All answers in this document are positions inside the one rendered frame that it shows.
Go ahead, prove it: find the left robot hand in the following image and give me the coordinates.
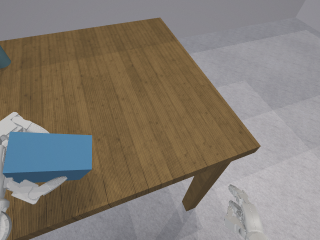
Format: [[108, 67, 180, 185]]
[[0, 112, 68, 205]]

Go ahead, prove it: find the robot left forearm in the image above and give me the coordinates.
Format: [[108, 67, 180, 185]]
[[0, 198, 12, 240]]

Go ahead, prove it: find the table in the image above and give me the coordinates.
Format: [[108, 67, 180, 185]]
[[0, 17, 261, 240]]

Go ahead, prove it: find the sponge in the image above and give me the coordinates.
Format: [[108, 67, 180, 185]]
[[2, 131, 92, 184]]

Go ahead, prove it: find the right robot hand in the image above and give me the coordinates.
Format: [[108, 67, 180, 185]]
[[224, 184, 264, 238]]

